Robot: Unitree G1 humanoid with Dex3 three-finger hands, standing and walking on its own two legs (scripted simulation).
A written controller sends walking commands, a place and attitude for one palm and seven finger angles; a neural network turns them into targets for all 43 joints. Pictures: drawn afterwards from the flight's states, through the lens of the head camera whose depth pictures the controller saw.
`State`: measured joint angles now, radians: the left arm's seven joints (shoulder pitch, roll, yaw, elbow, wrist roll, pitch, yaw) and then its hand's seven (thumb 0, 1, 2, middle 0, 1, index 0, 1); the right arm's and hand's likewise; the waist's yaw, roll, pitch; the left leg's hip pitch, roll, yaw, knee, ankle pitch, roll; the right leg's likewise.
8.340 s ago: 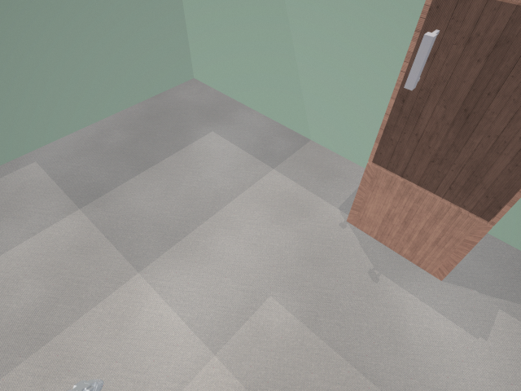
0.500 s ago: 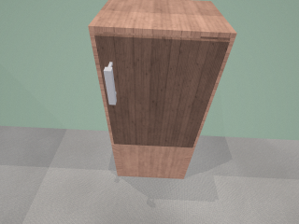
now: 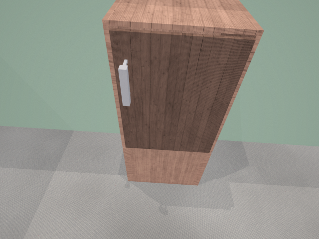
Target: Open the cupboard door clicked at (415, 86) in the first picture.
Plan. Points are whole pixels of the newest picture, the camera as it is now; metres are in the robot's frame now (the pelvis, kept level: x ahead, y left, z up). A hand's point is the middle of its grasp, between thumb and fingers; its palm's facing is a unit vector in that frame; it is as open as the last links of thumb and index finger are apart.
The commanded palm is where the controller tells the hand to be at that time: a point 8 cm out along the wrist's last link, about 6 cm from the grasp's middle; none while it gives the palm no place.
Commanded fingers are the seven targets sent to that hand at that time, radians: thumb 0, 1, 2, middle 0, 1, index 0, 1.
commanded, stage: look again from close up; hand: left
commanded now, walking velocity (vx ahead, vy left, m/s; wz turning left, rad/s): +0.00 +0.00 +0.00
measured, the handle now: (126, 83) +0.58 +0.16 +0.08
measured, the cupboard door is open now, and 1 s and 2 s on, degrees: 0 0 0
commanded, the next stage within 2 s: shuffle to correct the standing spot in 0.30 s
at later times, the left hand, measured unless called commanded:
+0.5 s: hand out of the picture -0.04 +0.14 -0.18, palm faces +0.05 -0.99 -0.16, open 7.4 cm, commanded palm none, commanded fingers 0.00 0.90 0.90 -0.20 -0.30 -0.20 -0.30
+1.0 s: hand out of the picture -0.01 +0.09 -0.18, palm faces +0.09 -0.99 -0.11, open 7.4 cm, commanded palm none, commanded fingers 0.00 0.90 0.90 -0.20 -0.30 -0.20 -0.30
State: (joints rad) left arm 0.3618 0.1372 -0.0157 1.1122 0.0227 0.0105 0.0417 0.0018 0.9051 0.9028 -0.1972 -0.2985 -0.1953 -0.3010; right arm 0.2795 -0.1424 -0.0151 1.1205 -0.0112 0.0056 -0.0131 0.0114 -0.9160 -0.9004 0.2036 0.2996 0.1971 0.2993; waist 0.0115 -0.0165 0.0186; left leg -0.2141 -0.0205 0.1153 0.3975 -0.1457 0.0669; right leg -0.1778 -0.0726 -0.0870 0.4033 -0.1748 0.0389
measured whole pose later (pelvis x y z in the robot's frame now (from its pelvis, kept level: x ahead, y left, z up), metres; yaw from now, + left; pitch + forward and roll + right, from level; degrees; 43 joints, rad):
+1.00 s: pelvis +0.04 -0.04 +0.00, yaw +0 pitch -2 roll +0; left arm 0.39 0.06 0.00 1.13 0.01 -0.01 0.04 0.00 0.91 0.90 -0.20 -0.30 -0.19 -0.30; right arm 0.31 -0.11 -0.01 1.13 -0.01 -0.01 -0.05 0.02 -0.92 -0.90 0.20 0.30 0.19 0.30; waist 0.02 -0.01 0.01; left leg -0.22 0.04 0.07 0.48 -0.23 0.00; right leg -0.16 0.00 -0.09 0.45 -0.26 -0.02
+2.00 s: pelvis +0.05 -0.03 +0.00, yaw -1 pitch -1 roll +0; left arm 0.28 0.15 -0.02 1.10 0.01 -0.01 0.03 0.00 0.91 0.90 -0.20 -0.30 -0.20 -0.30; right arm 0.25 -0.16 0.01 1.12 -0.01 -0.02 -0.02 0.01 -0.92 -0.90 0.20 0.30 0.20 0.30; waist 0.01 -0.01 0.03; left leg -0.20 0.00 0.10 0.45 -0.24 0.03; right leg -0.18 -0.03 -0.06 0.47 -0.28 0.00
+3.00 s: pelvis +0.02 -0.05 -0.06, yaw +1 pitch +9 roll -2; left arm 0.26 0.29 0.27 0.14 -0.35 -0.34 -0.42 0.01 0.28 0.64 -0.24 -0.70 -0.24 -0.70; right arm 0.23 -0.21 0.03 0.61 0.04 -0.24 -0.08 0.02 -0.90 -0.90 0.21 0.30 0.20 0.30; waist 0.01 0.03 -0.09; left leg -0.72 0.06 0.00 0.98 -0.43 -0.01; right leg -0.64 0.00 -0.14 0.95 -0.47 -0.05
